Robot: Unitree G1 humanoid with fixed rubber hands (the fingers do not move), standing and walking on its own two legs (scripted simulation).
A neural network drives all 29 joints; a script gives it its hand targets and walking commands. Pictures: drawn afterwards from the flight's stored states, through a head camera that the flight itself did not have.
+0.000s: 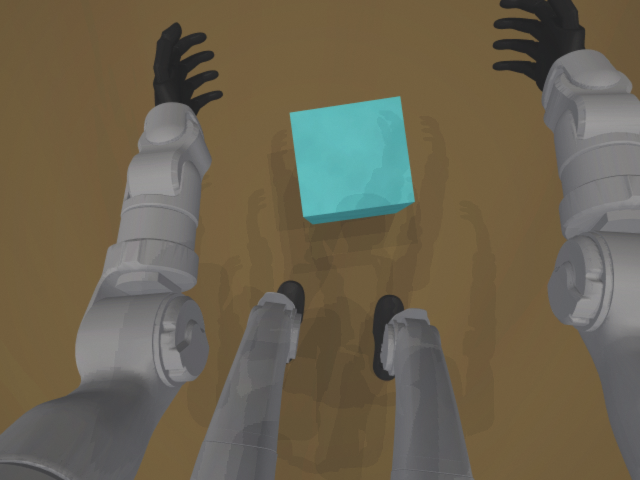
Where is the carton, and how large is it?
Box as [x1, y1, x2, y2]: [290, 96, 414, 223]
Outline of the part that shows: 399,96 290,113 303,216 311,223 393,213 414,201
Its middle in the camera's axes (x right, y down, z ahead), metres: +0.06 -0.15 +0.86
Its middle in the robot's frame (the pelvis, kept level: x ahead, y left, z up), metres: +0.51 +0.02 -0.52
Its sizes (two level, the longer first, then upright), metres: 0.210 0.200 0.250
